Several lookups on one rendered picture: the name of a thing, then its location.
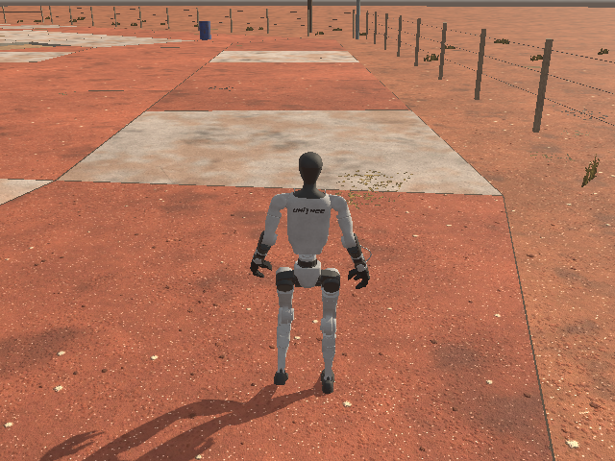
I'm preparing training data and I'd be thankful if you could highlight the right robot forearm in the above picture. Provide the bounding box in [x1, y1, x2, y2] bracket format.
[347, 233, 367, 272]

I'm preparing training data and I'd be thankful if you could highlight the robot left upper arm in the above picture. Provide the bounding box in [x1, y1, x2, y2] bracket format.
[261, 193, 289, 246]

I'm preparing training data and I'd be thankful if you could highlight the left robot hand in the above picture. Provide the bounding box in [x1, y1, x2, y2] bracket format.
[250, 260, 272, 278]

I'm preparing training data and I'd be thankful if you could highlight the left robot forearm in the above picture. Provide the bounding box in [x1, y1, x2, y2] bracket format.
[253, 231, 271, 264]

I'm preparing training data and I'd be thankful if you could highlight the right robot hand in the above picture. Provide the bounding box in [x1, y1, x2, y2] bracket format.
[348, 267, 370, 289]

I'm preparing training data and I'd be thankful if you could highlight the robot right upper arm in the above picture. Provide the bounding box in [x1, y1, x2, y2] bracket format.
[330, 194, 357, 249]

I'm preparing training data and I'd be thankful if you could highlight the robot left thigh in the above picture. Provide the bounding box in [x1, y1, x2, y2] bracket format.
[276, 267, 295, 324]

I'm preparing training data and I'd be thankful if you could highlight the left robot shin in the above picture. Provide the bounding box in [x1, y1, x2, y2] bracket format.
[277, 307, 291, 373]

